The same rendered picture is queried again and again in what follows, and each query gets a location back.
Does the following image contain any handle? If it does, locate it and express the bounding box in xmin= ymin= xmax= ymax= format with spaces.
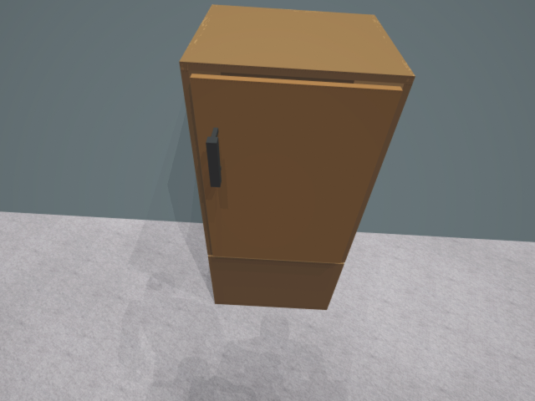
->
xmin=206 ymin=128 xmax=222 ymax=187

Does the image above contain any cupboard door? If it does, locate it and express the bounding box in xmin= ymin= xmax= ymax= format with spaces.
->
xmin=190 ymin=74 xmax=403 ymax=263

